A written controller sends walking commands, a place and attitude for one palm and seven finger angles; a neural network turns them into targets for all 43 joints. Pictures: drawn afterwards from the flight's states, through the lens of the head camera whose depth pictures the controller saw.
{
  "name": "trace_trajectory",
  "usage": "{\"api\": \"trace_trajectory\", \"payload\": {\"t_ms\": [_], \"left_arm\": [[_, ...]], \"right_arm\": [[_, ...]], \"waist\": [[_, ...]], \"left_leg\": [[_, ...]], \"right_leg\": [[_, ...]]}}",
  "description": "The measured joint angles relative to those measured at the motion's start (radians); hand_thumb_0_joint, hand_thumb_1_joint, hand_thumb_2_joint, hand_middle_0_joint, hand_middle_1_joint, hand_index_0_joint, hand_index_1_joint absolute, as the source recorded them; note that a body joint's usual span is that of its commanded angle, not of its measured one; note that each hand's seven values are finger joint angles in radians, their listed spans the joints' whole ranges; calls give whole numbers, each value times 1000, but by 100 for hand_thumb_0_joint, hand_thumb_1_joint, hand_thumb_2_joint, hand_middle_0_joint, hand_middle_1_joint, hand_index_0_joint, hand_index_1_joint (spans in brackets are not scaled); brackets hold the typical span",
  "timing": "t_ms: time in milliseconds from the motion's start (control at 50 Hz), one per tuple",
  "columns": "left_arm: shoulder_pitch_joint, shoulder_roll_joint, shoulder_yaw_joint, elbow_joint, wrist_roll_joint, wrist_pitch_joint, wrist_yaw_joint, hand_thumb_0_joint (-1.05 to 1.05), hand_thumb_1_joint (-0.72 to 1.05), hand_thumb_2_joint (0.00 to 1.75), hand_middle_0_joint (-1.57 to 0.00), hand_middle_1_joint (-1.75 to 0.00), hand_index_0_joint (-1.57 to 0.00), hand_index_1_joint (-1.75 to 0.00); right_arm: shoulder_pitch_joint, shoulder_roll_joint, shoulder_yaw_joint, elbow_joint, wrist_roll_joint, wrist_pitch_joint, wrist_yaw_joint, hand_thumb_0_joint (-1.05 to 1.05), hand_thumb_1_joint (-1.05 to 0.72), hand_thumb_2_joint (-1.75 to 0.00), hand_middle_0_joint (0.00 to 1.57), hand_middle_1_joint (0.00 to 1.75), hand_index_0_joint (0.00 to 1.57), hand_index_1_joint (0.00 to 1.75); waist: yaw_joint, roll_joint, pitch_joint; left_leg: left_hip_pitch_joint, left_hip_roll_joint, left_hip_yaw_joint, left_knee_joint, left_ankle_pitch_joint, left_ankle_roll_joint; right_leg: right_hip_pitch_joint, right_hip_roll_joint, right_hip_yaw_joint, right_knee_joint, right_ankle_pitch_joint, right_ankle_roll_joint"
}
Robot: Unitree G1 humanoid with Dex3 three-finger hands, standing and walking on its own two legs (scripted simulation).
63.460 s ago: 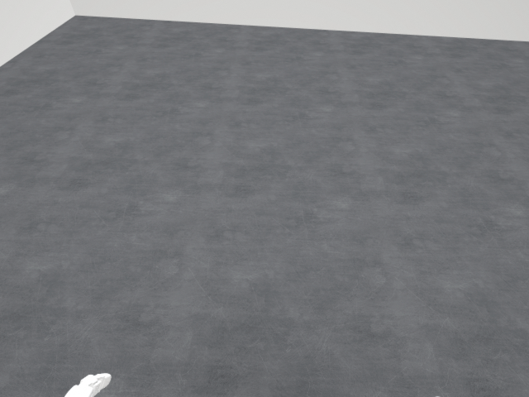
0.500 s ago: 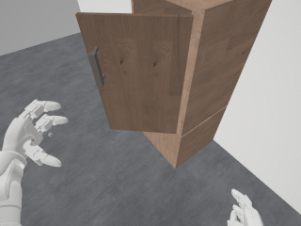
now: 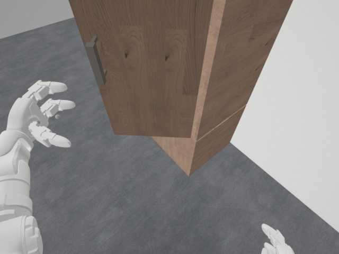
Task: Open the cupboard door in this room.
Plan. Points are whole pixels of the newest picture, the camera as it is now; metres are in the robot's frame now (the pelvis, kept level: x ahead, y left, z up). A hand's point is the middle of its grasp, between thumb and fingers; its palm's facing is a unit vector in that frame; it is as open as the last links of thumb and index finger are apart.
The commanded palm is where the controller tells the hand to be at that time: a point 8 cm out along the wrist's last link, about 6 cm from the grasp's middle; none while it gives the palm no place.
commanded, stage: move the hooked fingers beside the handle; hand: left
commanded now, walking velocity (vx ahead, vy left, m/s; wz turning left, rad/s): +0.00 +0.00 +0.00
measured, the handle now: (98, 61) +0.62 +0.23 +0.10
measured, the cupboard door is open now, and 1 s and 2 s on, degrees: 48 48 46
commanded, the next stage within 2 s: slide the fingers in behind the handle in 1.98 s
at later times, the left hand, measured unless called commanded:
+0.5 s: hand (64, 91) +0.47 +0.28 +0.12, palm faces -0.04 -1.00 +0.02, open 14.0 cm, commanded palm +0.45 +0.33 +0.11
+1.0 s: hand (75, 70) +0.55 +0.28 +0.12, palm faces -0.05 -1.00 +0.01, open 14.0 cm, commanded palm +0.55 +0.33 +0.11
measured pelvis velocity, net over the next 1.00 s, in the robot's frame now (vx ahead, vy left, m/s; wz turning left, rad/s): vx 0.02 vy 0.02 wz -0.03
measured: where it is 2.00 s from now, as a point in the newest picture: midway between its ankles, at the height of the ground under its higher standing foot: outside the picture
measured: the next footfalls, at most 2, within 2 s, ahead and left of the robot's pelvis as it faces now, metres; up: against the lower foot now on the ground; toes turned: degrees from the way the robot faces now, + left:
none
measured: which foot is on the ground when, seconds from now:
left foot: down 0.00-1.00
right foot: down 0.00-1.00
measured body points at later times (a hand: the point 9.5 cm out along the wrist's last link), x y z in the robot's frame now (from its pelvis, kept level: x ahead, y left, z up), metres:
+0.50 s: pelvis +0.02 +0.01 -0.01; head +0.10 +0.03 +0.44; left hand +0.46 +0.33 +0.12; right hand +0.07 -0.26 -0.11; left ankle +0.01 +0.11 -0.72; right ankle +0.03 -0.11 -0.72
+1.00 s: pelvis +0.02 +0.02 -0.02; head +0.17 +0.04 +0.41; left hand +0.55 +0.33 +0.12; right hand -0.01 -0.26 -0.11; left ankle +0.01 +0.11 -0.72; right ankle +0.03 -0.11 -0.72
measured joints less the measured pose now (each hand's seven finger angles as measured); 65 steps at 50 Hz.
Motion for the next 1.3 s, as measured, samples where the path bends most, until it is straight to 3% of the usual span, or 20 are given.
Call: {"api": "trace_trajectory", "payload": {"t_ms": [140, 660, 820, 920, 1040, 1300], "left_arm": [[-57, 33, 37, 83, 7, -52, -13, -1, -49, 30, -30, -120, -30, -120], [-359, 158, 53, 382, 91, -122, -26, -1, -50, 30, -29, -120, -30, -120], [-488, 254, 58, 487, 155, -102, -13, -1, -50, 30, -30, -120, -30, -120], [-560, 307, 77, 533, 156, -107, -27, -1, -50, 30, -29, -120, -30, -120], [-631, 374, 72, 579, 202, -74, -25, -1, -50, 30, -30, -120, -30, -120], [-673, 446, 129, 579, 237, -64, -28, -1, -49, 30, -30, -120, -34, -123]], "right_arm": [[61, -12, -14, 8, -4, 39, 16, 1, -91, -90, 20, 30, 21, 30], [84, -5, -14, 10, -26, 162, 39, 1, -91, -90, 20, 30, 21, 30], [99, -10, -7, 9, -32, 194, 36, 0, -91, -90, 20, 30, 21, 30], [118, -14, -1, 18, -35, 218, 38, 0, -91, -90, 20, 30, 21, 30], [151, -23, 1, 6, -41, 246, 38, 0, -91, -90, 20, 30, 21, 30], [194, -1, 12, -9, -56, 294, 59, 0, -91, -90, 20, 30, 21, 30]], "waist": [[-17, -6, -14], [-76, -11, -28], [-124, -12, -19], [-150, -15, -18], [-184, -4, -19], [-218, 6, -29]], "left_leg": [[-34, 5, 12, 17, -17, 5], [-179, 8, 10, 81, -52, 20], [-253, 13, -1, 114, -60, 20], [-291, 21, -2, 131, -69, 21], [-337, 28, -6, 149, -79, 21], [-387, 44, -7, 167, -101, 21]], "right_leg": [[-38, 4, 13, 12, -9, 5], [-166, 6, 13, 40, -22, 22], [-229, 10, 3, 56, -24, 21], [-263, 18, 3, 62, -25, 21], [-302, 25, -1, 63, -26, 23], [-344, 41, 0, 57, -32, 24]]}}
